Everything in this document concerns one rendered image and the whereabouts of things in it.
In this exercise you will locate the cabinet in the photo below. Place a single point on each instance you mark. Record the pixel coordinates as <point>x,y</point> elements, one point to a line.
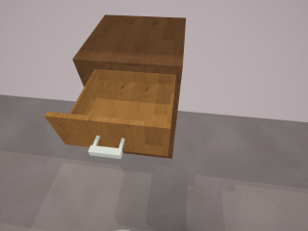
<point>146,44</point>

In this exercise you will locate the handle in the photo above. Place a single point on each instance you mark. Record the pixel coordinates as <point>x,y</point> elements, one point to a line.
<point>104,151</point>

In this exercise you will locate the drawer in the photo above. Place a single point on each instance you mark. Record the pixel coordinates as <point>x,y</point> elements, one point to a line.
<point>115,105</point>

